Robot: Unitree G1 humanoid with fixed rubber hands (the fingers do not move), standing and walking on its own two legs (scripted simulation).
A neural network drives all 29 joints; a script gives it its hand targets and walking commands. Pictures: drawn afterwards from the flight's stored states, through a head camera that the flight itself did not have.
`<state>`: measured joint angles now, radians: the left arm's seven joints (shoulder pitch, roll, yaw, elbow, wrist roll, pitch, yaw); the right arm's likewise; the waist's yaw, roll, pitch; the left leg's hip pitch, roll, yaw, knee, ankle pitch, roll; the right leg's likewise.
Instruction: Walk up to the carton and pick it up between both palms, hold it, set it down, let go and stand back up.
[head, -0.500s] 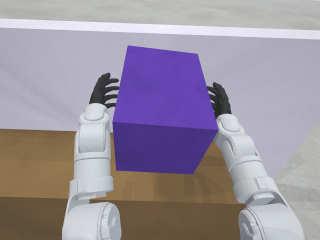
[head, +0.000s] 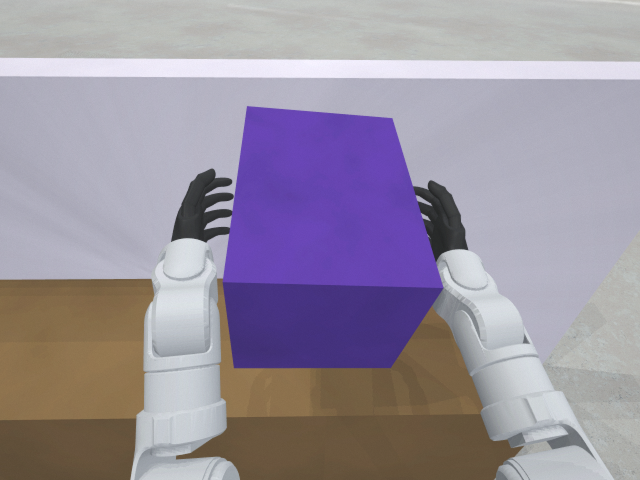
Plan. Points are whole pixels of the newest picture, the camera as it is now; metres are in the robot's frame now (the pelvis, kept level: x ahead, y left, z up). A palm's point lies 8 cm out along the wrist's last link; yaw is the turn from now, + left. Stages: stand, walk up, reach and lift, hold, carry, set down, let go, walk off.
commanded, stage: hold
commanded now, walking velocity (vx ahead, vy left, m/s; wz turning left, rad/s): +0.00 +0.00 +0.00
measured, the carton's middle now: (318, 235) +0.40 +0.01 +0.14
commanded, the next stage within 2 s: none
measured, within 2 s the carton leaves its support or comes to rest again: neither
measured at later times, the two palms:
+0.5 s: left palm (187, 227) +0.37 +0.16 +0.19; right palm (430, 233) +0.37 -0.13 +0.17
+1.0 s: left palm (192, 237) +0.35 +0.15 +0.20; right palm (445, 244) +0.35 -0.14 +0.17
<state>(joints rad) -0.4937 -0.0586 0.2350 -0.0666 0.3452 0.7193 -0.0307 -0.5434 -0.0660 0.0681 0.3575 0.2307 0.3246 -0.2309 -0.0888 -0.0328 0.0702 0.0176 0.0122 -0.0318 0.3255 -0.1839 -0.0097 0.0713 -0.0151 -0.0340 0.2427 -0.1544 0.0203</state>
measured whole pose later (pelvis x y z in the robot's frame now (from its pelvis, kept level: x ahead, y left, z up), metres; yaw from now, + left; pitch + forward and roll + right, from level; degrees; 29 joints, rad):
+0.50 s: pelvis -0.01 -0.01 +0.00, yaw +1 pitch -7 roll -1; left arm -0.70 0.01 0.33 0.26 0.34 0.64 -0.06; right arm -0.72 0.01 -0.07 0.62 0.11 0.28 -0.21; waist -0.06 -0.07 0.05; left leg -0.03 0.02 -0.04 0.31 -0.16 -0.02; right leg 0.01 -0.01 -0.05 0.26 -0.15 0.01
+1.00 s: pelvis -0.02 -0.01 +0.00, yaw +0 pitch -8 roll -1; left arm -0.63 -0.06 0.29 0.09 0.36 0.70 -0.03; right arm -0.65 -0.03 -0.04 0.48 0.14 0.31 -0.19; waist -0.06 -0.03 0.09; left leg -0.02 0.01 -0.03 0.31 -0.14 -0.01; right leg 0.02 -0.01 -0.04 0.26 -0.13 0.01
